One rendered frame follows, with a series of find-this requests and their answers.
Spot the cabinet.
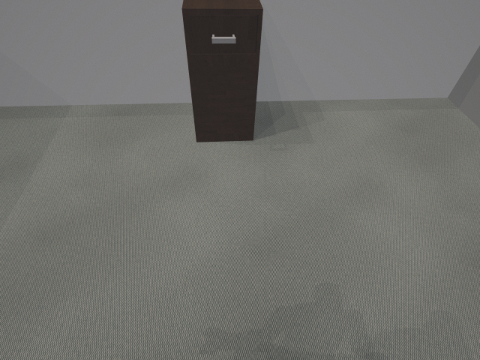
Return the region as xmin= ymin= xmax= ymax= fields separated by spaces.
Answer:
xmin=182 ymin=0 xmax=263 ymax=143

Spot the handle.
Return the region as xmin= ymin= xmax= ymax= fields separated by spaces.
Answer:
xmin=211 ymin=34 xmax=236 ymax=44

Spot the drawer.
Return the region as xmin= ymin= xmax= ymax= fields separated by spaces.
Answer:
xmin=188 ymin=14 xmax=257 ymax=54

